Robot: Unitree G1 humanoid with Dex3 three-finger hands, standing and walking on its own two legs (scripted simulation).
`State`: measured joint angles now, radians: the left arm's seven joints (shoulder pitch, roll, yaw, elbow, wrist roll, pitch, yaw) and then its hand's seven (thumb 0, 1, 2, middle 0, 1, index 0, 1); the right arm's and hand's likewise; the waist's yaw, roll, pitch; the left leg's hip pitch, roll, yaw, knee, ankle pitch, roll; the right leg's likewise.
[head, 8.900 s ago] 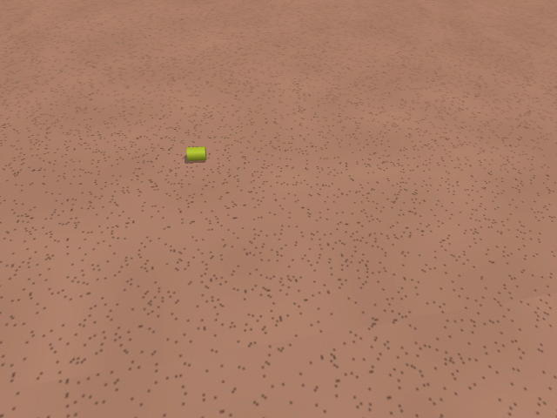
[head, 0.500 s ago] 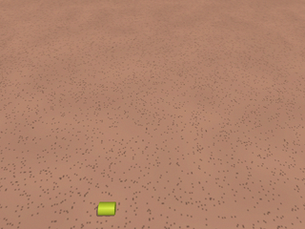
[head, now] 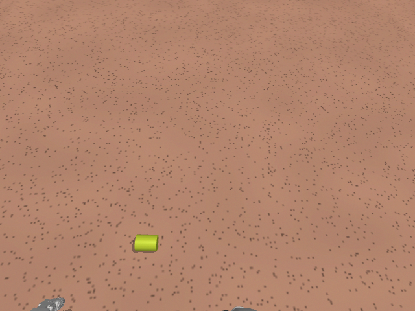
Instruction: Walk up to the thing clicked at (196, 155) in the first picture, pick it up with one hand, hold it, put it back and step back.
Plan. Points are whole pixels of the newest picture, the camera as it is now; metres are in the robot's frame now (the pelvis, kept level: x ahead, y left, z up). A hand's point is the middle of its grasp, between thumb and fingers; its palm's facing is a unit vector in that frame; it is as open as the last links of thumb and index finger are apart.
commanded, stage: walk up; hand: left
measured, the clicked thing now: (146, 242) +0.46 +0.22 -0.73
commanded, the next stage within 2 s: stand in 1.64 s
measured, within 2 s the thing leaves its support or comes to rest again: neither
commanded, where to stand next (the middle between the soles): +0.06 -0.01 m, yaw -1 degrees
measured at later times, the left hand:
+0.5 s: hand out of the picture +0.09 +0.25 -0.14, palm faces -0.03 -0.93 -0.36, open 7.4 cm
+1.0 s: hand out of the picture +0.09 +0.23 -0.14, palm faces -0.05 -0.94 -0.32, open 7.4 cm
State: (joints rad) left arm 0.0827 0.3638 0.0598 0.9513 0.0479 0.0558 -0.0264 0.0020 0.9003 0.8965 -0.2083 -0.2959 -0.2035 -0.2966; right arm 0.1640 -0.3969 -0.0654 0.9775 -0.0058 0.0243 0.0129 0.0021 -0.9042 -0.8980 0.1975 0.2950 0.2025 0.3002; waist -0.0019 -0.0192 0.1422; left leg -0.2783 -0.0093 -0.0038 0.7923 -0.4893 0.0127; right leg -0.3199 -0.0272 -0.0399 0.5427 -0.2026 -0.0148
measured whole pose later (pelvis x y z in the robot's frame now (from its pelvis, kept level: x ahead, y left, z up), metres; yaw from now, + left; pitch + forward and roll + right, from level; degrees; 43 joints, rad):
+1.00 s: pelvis +0.00 -0.02 +0.01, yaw -3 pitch -3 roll +0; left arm 0.13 0.34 0.03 1.07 0.01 -0.01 -0.02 0.00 0.90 0.90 -0.21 -0.30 -0.20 -0.30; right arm 0.16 -0.36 -0.03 1.05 -0.02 -0.02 0.01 0.00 -0.90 -0.90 0.20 0.30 0.20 0.30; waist -0.01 0.00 0.06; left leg -0.05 0.04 0.04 0.37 -0.26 -0.02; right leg -0.11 0.03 0.04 0.39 -0.22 -0.02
